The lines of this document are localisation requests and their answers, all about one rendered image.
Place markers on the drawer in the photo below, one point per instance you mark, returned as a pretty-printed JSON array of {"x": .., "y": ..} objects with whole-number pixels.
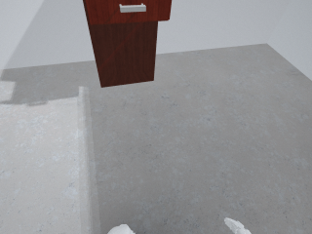
[{"x": 108, "y": 11}]

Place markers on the handle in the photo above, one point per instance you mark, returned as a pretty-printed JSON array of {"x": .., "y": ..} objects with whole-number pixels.
[{"x": 132, "y": 8}]

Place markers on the cabinet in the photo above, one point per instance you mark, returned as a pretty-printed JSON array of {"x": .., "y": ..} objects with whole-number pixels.
[{"x": 125, "y": 53}]

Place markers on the right robot hand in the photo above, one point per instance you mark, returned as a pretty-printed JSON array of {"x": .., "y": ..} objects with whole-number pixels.
[{"x": 236, "y": 226}]

